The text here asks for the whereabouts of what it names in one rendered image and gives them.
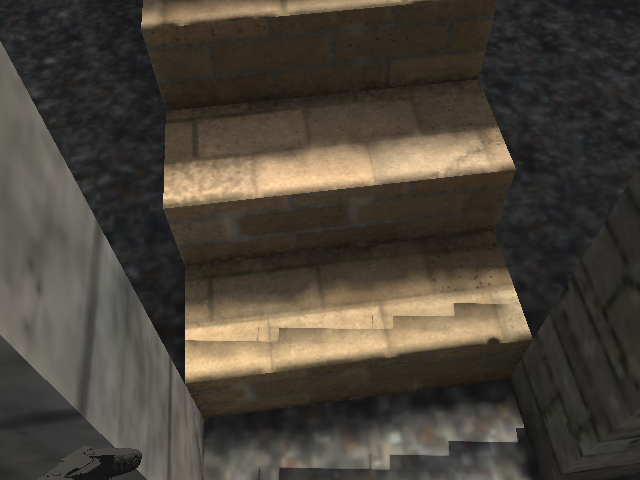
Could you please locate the stairs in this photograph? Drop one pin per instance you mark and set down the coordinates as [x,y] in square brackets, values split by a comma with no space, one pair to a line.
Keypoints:
[333,176]

